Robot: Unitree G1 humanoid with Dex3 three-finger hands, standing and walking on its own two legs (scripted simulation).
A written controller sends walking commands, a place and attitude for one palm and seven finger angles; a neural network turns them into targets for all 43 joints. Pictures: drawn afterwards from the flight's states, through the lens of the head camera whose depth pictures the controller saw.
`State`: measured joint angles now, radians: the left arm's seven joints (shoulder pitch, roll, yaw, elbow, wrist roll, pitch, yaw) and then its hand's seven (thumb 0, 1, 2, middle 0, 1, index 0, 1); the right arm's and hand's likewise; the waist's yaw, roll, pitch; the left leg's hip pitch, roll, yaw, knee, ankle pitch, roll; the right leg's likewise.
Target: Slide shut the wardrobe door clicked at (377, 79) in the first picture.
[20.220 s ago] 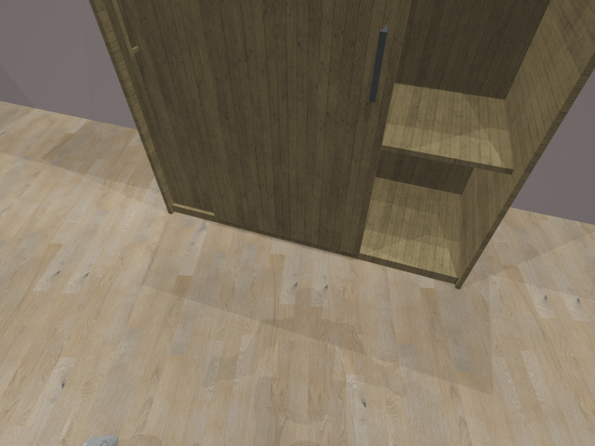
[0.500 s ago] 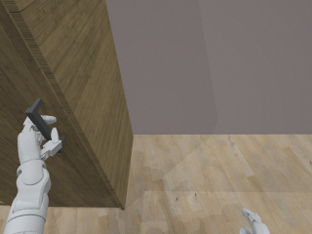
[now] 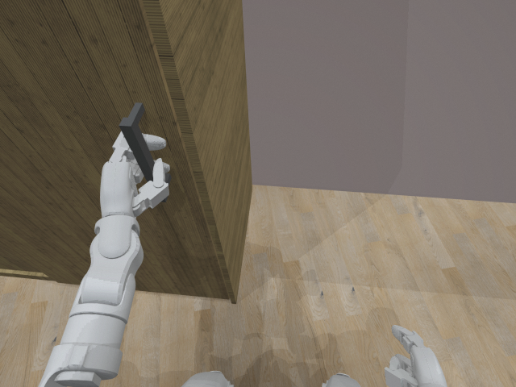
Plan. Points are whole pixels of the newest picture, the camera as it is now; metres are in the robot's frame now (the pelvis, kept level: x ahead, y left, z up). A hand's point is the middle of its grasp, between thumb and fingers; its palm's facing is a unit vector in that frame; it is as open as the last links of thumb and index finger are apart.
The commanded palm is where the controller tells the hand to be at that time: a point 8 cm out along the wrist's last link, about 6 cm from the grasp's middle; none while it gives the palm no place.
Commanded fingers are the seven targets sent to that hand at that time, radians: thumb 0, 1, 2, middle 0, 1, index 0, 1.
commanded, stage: stop walking and hold the door there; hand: left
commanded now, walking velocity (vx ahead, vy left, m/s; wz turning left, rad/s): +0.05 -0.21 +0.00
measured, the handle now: (151, 157) +0.42 +0.20 +0.11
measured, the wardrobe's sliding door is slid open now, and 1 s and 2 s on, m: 0.00 0.00 0.00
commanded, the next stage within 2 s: loosen the grip on the handle in 0.78 s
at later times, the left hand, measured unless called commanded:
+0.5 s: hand (159, 187) +0.36 +0.17 +0.11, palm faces +0.11 -0.98 -0.15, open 5.7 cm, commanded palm +0.33 +0.18 +0.11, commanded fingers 0.00 0.90 0.90 -0.45 -1.40 -0.45 -1.40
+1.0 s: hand (154, 178) +0.38 +0.18 +0.11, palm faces +0.08 -0.98 -0.17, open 5.9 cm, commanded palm +0.33 +0.22 +0.11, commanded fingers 0.00 0.05 0.49 -0.45 -1.40 -0.45 -1.40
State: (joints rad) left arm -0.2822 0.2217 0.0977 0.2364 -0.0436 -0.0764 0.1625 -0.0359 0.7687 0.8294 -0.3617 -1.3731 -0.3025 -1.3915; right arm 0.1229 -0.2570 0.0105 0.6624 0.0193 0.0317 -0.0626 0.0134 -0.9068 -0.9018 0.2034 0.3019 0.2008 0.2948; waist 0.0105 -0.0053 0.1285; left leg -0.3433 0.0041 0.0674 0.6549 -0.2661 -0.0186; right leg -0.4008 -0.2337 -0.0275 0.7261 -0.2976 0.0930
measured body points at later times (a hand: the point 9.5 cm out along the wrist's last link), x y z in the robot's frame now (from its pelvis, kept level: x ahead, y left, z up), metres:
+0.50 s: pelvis +0.00 +0.05 +0.03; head +0.02 +0.04 +0.48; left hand +0.35 +0.23 +0.12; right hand +0.16 -0.19 -0.08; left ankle +0.03 +0.12 -0.71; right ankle -0.01 -0.04 -0.71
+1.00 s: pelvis +0.00 +0.04 +0.02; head +0.02 +0.03 +0.47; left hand +0.37 +0.23 +0.12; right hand +0.14 -0.19 -0.08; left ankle +0.03 +0.12 -0.71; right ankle -0.01 -0.04 -0.71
